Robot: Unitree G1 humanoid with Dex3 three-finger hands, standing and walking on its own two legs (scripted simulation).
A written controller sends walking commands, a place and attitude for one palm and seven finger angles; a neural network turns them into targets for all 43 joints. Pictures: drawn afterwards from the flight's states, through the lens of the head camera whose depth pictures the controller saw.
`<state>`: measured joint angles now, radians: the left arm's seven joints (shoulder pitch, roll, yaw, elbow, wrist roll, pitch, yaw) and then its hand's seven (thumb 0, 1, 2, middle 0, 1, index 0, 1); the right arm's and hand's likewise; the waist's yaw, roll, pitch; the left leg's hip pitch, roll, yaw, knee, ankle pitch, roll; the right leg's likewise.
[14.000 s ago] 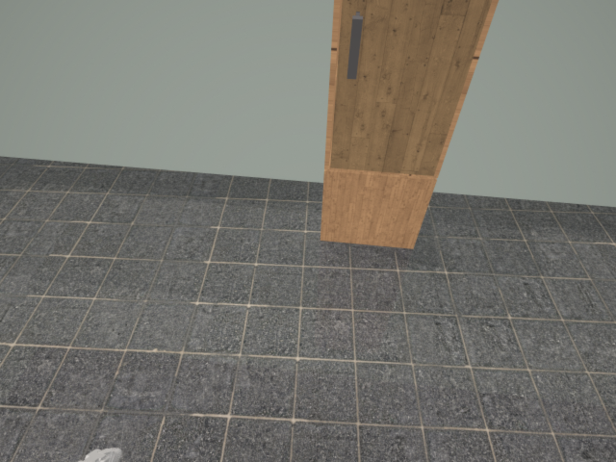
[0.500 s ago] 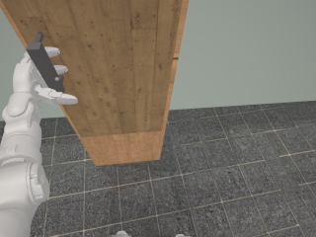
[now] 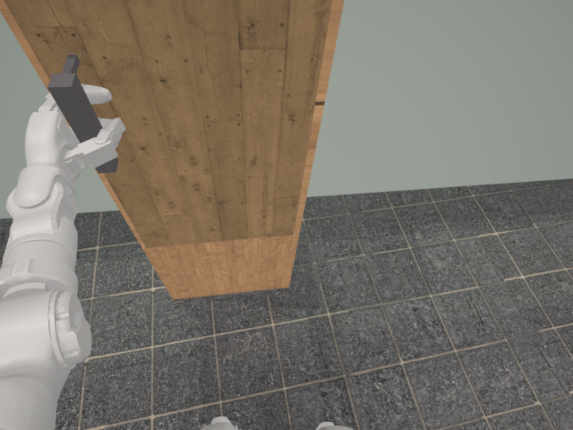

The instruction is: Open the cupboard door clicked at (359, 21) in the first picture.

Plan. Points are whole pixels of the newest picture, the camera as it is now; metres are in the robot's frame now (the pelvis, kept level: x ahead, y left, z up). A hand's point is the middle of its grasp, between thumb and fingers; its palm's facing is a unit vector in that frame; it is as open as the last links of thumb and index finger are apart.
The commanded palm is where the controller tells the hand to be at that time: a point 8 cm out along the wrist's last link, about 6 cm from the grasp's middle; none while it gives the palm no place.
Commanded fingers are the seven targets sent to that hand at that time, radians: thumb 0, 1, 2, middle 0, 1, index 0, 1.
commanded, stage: close the thumb around the handle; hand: left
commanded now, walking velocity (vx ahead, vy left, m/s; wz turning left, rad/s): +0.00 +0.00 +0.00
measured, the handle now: (91, 117) +0.52 +0.25 +0.12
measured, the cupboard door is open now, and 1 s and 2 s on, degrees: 0 34 48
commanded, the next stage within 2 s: pull the door open along its arc in 0.14 s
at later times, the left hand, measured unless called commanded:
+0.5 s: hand (106, 154) +0.45 +0.22 +0.12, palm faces +0.08 -1.00 +0.01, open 5.9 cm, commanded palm +0.39 +0.26 +0.12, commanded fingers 0.00 0.90 0.90 -0.40 -1.35 -0.40 -1.35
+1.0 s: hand (172, 246) +0.31 +0.12 +0.12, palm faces +0.48 -0.88 +0.03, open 6.1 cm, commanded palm +0.25 +0.14 +0.12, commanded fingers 0.00 0.90 0.90 -0.40 -1.35 -0.40 -1.35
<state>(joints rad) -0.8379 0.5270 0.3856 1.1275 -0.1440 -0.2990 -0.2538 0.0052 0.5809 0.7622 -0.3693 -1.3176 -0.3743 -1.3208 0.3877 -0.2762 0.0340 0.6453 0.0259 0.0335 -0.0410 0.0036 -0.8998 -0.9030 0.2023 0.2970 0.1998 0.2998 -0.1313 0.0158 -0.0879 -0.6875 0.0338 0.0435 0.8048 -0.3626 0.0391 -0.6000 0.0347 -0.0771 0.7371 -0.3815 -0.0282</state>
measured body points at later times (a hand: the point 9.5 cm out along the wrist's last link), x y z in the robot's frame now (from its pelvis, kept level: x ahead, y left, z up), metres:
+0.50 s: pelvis +0.01 +0.00 +0.01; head +0.06 +0.01 +0.45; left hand +0.44 +0.27 +0.12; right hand +0.05 -0.27 -0.11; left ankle +0.01 +0.09 -0.71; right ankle -0.02 -0.11 -0.71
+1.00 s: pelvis +0.01 -0.02 +0.01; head +0.00 -0.03 +0.46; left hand +0.28 +0.16 +0.12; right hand +0.21 -0.22 -0.06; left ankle +0.01 +0.09 -0.71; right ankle -0.02 -0.11 -0.71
